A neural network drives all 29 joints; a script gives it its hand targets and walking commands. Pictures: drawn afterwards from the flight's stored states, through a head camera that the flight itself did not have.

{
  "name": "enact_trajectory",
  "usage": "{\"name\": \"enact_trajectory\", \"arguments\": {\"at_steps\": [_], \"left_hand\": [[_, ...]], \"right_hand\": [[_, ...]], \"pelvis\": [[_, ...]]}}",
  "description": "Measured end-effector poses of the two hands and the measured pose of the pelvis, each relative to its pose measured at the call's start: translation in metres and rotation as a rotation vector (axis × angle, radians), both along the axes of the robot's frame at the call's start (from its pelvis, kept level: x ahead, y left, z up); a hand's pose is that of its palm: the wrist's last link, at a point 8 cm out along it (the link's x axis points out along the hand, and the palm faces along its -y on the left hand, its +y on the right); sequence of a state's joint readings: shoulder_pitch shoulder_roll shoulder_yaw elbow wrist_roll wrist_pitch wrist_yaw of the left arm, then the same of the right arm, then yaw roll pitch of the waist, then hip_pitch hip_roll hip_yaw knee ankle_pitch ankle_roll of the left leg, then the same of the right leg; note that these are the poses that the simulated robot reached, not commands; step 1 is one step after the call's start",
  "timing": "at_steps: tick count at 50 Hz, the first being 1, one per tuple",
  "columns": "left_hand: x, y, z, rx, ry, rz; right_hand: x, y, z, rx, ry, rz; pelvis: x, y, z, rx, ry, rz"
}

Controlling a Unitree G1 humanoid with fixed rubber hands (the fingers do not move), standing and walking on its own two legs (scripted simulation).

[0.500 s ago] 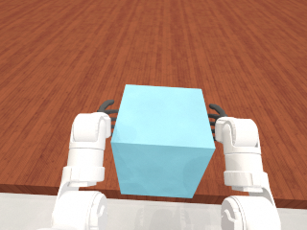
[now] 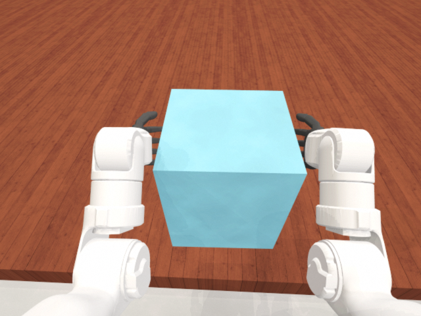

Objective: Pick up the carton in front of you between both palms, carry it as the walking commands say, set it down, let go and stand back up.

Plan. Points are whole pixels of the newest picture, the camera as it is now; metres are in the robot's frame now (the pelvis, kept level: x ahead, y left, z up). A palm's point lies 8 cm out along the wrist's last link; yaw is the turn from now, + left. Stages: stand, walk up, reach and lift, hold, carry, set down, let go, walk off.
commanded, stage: carry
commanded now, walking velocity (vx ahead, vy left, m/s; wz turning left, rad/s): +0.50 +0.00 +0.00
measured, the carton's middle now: (224, 172) +0.37 -0.01 +0.10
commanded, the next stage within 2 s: none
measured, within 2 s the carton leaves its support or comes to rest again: neither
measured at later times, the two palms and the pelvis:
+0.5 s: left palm (146, 90) +0.61 +0.19 +0.14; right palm (266, 96) +0.58 -0.11 +0.14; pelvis +0.21 +0.05 +0.00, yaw +0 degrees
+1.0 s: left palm out of the picture +0.91 +0.17 +0.29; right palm out of the picture +0.95 -0.13 +0.29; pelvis +0.55 -0.03 +0.12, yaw +2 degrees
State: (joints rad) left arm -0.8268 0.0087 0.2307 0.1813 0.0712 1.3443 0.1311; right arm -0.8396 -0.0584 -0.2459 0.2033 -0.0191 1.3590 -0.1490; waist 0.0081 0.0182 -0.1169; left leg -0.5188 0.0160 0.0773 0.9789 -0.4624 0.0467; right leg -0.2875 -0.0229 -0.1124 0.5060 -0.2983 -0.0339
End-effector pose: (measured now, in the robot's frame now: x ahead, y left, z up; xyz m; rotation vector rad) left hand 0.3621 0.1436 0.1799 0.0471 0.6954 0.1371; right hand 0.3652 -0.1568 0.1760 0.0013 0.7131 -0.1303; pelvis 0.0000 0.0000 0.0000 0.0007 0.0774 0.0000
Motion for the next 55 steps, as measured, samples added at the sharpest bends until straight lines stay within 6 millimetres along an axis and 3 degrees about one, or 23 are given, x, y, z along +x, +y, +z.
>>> {"name": "enact_trajectory", "arguments": {"at_steps": [7,13,18,24,31,37,40,44,49,55], "left_hand": [[0.06,0.025,-0.002,-0.018,-0.001,0.033],[0.132,0.049,-0.025,-0.066,-0.019,0.015],[0.176,0.053,-0.046,-0.08,0.056,-0.001],[0.234,0.049,-0.038,-0.101,-0.02,-0.008],[0.317,0.033,-0.021,-0.106,-0.062,-0.013],[0.411,0.018,-0.01,-0.074,-0.033,0.015],[0.446,0.021,0.003,-0.03,-0.015,0.068],[0.482,0.028,0.034,-0.029,-0.007,0.126],[0.537,0.029,0.099,-0.053,-0.084,0.164],[0.62,0.015,0.172,-0.019,-0.14,0.126]], "right_hand": [[0.069,0.025,0.001,0.012,-0.001,0.009],[0.126,0.049,-0.018,-0.02,-0.019,-0.022],[0.155,0.053,-0.046,-0.019,0.055,-0.054],[0.208,0.05,-0.037,-0.003,-0.022,-0.087],[0.293,0.033,-0.017,-0.017,-0.063,-0.082],[0.398,0.018,-0.008,-0.007,-0.032,-0.048],[0.455,0.021,0.001,0.023,-0.011,0.013],[0.51,0.03,0.034,0.041,-0.001,0.061],[0.57,0.031,0.097,0.053,-0.075,0.076],[0.643,0.018,0.159,0.072,-0.133,0.071]], "pelvis": [[0.053,0.016,0.001,-0.005,0.007,-0.008],[0.113,0.042,-0.021,-0.001,-0.013,-0.013],[0.15,0.053,-0.011,-0.017,-0.003,-0.011],[0.202,0.055,-0.005,-0.023,0.01,0.0],[0.294,0.04,-0.002,-0.024,-0.004,0.017],[0.393,0.014,0.009,-0.042,0.002,0.015],[0.434,-0.001,0.031,-0.044,-0.018,0.011],[0.476,-0.014,0.073,-0.033,-0.024,0.009],[0.534,-0.026,0.117,0.001,-0.025,0.029],[0.613,-0.022,0.142,0.027,-0.01,0.016]]}}
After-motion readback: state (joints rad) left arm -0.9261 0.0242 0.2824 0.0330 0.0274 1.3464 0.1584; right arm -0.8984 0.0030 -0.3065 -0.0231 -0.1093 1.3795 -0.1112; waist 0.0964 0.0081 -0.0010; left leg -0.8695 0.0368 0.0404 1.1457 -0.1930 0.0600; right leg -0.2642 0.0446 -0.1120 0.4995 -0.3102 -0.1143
